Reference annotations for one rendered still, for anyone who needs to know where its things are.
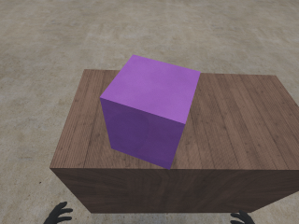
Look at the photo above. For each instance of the robot left hand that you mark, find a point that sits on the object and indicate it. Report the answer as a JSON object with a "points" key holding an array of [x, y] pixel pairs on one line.
{"points": [[53, 216]]}

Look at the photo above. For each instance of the carton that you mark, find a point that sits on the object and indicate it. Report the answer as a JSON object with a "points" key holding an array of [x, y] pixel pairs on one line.
{"points": [[146, 107]]}

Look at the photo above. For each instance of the pedestal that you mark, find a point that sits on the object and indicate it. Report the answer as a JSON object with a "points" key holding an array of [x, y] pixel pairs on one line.
{"points": [[239, 150]]}

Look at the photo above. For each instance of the robot right hand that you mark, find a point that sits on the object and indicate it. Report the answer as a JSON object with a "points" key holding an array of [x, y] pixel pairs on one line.
{"points": [[242, 216]]}

